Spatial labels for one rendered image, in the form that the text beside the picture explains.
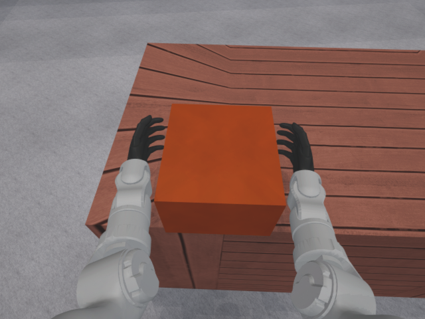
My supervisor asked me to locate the left robot forearm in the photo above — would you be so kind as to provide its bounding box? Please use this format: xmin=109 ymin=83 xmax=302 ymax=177
xmin=76 ymin=159 xmax=152 ymax=307

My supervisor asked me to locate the pedestal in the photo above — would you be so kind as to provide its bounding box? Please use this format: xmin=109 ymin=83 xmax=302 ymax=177
xmin=85 ymin=43 xmax=425 ymax=298

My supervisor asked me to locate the carton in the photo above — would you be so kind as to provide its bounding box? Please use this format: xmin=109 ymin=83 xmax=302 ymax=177
xmin=154 ymin=104 xmax=286 ymax=236

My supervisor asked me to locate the left robot hand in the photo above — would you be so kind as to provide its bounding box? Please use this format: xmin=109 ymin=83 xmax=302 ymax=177
xmin=127 ymin=115 xmax=165 ymax=162

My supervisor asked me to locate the right robot upper arm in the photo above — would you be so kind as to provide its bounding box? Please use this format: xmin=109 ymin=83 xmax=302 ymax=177
xmin=290 ymin=260 xmax=404 ymax=319

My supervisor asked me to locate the left robot upper arm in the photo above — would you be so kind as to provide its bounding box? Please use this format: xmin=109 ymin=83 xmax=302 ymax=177
xmin=51 ymin=248 xmax=159 ymax=319

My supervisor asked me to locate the right robot hand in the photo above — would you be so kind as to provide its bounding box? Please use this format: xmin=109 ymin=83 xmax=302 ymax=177
xmin=276 ymin=122 xmax=314 ymax=172

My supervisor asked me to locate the right robot forearm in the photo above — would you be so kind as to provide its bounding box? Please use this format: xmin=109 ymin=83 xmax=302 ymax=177
xmin=287 ymin=170 xmax=362 ymax=279

